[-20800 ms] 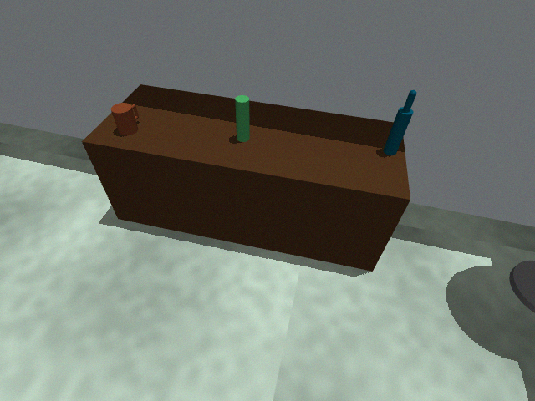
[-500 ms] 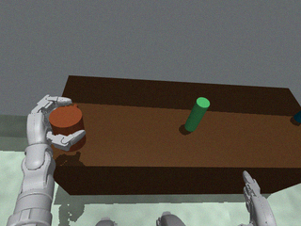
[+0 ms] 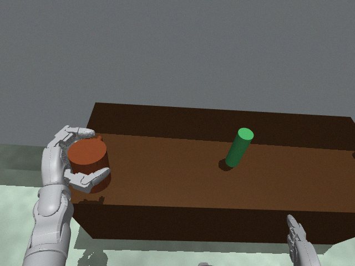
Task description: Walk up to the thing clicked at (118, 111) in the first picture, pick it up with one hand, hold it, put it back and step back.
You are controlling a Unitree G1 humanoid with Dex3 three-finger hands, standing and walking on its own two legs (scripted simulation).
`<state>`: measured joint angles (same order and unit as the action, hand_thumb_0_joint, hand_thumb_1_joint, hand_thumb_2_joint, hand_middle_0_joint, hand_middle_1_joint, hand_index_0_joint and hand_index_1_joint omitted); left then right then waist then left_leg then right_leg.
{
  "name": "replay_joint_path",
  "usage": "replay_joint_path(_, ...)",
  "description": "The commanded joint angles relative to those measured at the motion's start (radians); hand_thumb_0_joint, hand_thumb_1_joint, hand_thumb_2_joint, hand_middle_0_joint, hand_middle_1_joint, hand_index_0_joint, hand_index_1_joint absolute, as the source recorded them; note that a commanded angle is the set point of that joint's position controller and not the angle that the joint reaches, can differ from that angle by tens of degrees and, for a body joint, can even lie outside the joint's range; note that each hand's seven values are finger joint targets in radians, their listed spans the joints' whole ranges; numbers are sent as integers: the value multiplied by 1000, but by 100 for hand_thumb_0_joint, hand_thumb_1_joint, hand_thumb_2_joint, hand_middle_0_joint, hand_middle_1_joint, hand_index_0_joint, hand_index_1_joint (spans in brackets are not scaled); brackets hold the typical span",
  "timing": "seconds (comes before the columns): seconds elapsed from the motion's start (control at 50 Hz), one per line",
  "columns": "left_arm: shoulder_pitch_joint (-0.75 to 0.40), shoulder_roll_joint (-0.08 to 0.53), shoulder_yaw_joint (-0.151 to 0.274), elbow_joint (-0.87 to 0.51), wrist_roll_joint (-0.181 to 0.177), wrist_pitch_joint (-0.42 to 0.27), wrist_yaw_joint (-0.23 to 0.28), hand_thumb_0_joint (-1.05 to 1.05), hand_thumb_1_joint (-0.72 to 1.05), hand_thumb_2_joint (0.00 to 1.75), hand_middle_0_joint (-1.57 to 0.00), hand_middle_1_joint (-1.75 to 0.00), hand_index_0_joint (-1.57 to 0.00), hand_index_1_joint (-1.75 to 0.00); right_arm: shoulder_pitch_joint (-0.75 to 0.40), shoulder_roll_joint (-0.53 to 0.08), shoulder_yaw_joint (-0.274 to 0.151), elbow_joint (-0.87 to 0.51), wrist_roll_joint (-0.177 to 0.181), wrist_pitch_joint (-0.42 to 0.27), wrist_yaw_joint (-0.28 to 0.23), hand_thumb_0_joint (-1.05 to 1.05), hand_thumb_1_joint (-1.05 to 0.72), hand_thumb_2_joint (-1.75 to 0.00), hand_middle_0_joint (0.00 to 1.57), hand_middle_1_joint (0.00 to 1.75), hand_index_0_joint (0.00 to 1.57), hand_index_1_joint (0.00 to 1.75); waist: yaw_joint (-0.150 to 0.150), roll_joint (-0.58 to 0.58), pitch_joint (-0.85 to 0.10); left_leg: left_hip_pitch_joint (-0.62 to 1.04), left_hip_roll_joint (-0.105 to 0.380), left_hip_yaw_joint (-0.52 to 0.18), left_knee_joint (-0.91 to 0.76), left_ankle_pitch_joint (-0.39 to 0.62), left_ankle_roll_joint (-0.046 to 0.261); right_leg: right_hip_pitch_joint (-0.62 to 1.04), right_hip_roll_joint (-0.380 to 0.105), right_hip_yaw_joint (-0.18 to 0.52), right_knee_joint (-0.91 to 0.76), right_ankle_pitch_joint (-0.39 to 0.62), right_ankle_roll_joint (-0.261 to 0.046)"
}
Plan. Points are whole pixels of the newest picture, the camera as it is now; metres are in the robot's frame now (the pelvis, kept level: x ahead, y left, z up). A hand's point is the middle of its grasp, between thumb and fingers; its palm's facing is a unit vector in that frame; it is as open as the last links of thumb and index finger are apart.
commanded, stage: hold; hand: left
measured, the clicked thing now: (94, 160) +0.37 +0.18 +0.04
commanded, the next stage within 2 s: none
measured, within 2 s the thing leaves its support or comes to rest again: neither
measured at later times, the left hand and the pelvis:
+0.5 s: hand (89, 159) +0.34 +0.17 +0.08, palm faces +0.15 -0.99 +0.01, open 10.8 cm; pelvis +0.01 +0.00 +0.01, yaw +0 degrees
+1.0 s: hand (87, 159) +0.33 +0.17 +0.10, palm faces +0.16 -0.99 +0.01, open 10.8 cm; pelvis +0.00 -0.01 +0.02, yaw +0 degrees
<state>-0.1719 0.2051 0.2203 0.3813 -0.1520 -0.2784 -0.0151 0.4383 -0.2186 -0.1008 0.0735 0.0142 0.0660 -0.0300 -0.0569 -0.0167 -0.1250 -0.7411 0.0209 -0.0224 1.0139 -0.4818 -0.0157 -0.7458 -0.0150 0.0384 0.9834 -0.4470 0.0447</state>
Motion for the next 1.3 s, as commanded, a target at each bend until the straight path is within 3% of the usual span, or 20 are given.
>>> replay_joint_path(0.0, -250, 128, 27, -241, -7, -61, 6, 0, 5, 135, -136, -153, -139, -154, -10, -123, -67, -151, 1, -56, -7, 0, 53, -5, 5, 5, 5, 5, 11, 42, -239, 161, -14, 24, -185, 218, 7, 155, 22, -55, -129, 225, -42)
replay_joint_path(0.06, -256, 111, 5, -310, -17, -62, -5, 0, 9, 128, -135, -149, -138, -149, -20, -120, -55, -183, 4, -54, -6, 0, 53, -5, 5, 5, 5, 5, 8, 52, -289, 200, -11, 18, -187, 279, 3, 185, 22, -60, -121, 274, -44)
replay_joint_path(0.16, -198, 115, 22, -305, -21, -42, 2, 0, 8, 127, -133, -148, -135, -148, -24, -156, -101, -153, 7, -48, -11, 0, 53, -5, 5, 5, 5, 5, 12, 35, -246, 190, -14, 22, -202, 240, 7, 184, 23, -58, -143, 243, -41)
replay_joint_path(0.34, -205, 85, -23, -382, -19, -29, 1, 0, 7, 127, -133, -148, -136, -148, -17, -102, -46, -117, 7, -47, -10, 0, 53, -5, 5, 5, 5, 5, 16, 49, -239, 215, -16, 28, -196, 311, 6, 208, 17, -54, -144, 313, -39)
replay_joint_path(0.38, -164, 99, -3, -357, -23, -23, 5, 0, 6, 126, -133, -148, -136, -148, -27, -151, -97, -122, 8, -50, -16, 0, 52, -5, 5, 5, 5, 5, 10, 34, -264, 228, -15, 29, -192, 337, 6, 229, 16, -55, -144, 338, -38)
replay_joint_path(0.52, -118, 94, 17, -393, -26, -2, 17, 0, 5, 127, -132, -148, -135, -148, -38, -140, -87, -118, 9, -47, -12, 0, 53, -5, 5, 5, 5, 5, 30, 15, -236, 224, -16, 28, -208, 324, 6, 247, 17, -59, -161, 322, -37)
replay_joint_path(0.58, -99, 53, -24, -342, -25, 10, 9, 0, 6, 126, -132, -147, -134, -147, -33, -126, -77, -52, 8, -42, -13, 0, 53, -5, 5, 5, 5, 5, 17, 1, -180, 208, -16, 32, -213, 281, 12, 215, 15, -55, -174, 295, -33)
replay_joint_path(0.6, -145, 92, 7, -444, -32, 0, 9, 0, 6, 127, -132, -148, -135, -148, -72, -139, -82, -131, 10, -53, -15, 0, 53, -5, 5, 5, 5, 5, 27, -2, -217, 226, -17, 35, -217, 289, 12, 238, 15, -56, -180, 300, -31)
replay_joint_path(0.68, -85, 73, -16, -396, -17, 19, 12, 0, 6, 128, -132, -149, -135, -149, -25, -124, -76, -45, 8, -47, -17, 0, 53, -5, 5, 5, 5, 5, 29, 20, -180, 214, -24, 41, -224, 243, 15, 230, 12, -49, -196, 262, -32)
replay_joint_path(0.74, -144, 93, -5, -437, -23, 26, 15, 0, 7, 127, -132, -148, -135, -148, -76, -154, -102, -48, 10, -56, -24, 0, 53, -5, 5, 5, 5, 5, 24, 24, -207, 231, -22, 38, -230, 241, 16, 234, 12, -48, -200, 262, -32)
replay_joint_path(0.78, -200, 87, -18, -481, -23, 20, 19, 0, 3, 126, -133, -149, -136, -149, -93, -123, -64, -84, 9, -64, -22, 0, 53, -5, 5, 5, 5, 5, 21, 20, -207, 240, -19, 33, -236, 238, 15, 246, 13, -53, -202, 253, -32)
replay_joint_path(0.82, -156, 88, -20, -424, -13, 26, 24, 0, 6, 127, -133, -148, -135, -149, -78, -145, -91, -37, 9, -61, -29, 0, 53, -6, 5, 5, 5, 5, 14, -7, -169, 230, -22, 35, -239, 203, 20, 229, 12, -48, -215, 226, -30)
replay_joint_path(0.94, -134, 50, -47, -364, -21, 49, 10, 0, 6, 129, -134, -150, -137, -150, -81, -130, -72, 2, 8, -72, -30, 0, 53, -5, 5, 5, 5, 5, 14, -11, -159, 235, -20, 33, -256, 206, 20, 227, 16, -57, -222, 226, -32)
replay_joint_path(1.04, -145, 93, 14, -397, -26, 37, 20, 0, 8, 128, -134, -149, -137, -149, -115, -166, -104, -12, 10, -75, -27, 0, 53, -5, 5, 5, 5, 5, 40, 9, -182, 233, -14, 27, -267, 229, 10, 243, 17, -63, -209, 223, -41)
replay_joint_path(1.1, -136, 86, 1, -413, -23, 23, 24, 0, 7, 128, -134, -150, -137, -150, -113, -176, -116, -12, 8, -82, -27, 0, 52, -6, 5, 5, 5, 5, 34, 8, -213, 257, -18, 27, -260, 251, 12, 267, 18, -60, -204, 249, -39)
replay_joint_path(1.14, -138, 73, -11, -423, -21, 9, 21, 0, 4, 128, -134, -150, -137, -150, -116, -113, -57, -10, 7, -84, -22, 0, 52, -6, 5, 5, 5, 5, 41, 19, -208, 251, -21, 30, -256, 235, 13, 260, 17, -56, -213, 235, -37)
replay_joint_path(1.16, -169, 108, 15, -473, -25, 3, 24, 0, 6, 128, -134, -150, -137, -150, -127, -147, -93, -19, 8, -87, -28, 0, 52, -6, 5, 5, 5, 5, 40, 20, -234, 257, -20, 28, -258, 243, 13, 271, 15, -55, -210, 243, -38)
replay_joint_path(1.2, -137, 72, -18, -428, -22, 2, 20, 0, 6, 127, -133, -148, -135, -149, -118, -119, -67, 32, 6, -87, -26, 0, 52, -6, 5, 5, 5, 5, 37, 27, -169, 242, -19, 28, -270, 211, 12, 239, 17, -57, -214, 211, -40)
replay_joint_path(1.24, -170, 109, 1, -456, -18, 1, 23, 0, 7, 129, -132, -149, -134, -149, -114, -159, -100, 1, 6, -93, -34, 0, 52, -6, 5, 5, 5, 5, 21, 34, -242, 279, -17, 26, -263, 240, 11, 264, 17, -54, -212, 241, -39)
replay_joint_path(1.28, -154, 83, -21, -400, -14, 14, 21, 0, 5, 129, -133, -149, -135, -149, -78, -122, -65, 44, 6, -89, -32, 0, 52, -6, 5, 5, 5, 5, 19, 32, -191, 262, -17, 28, -266, 237, 10, 249, 17, -54, -214, 240, -39)
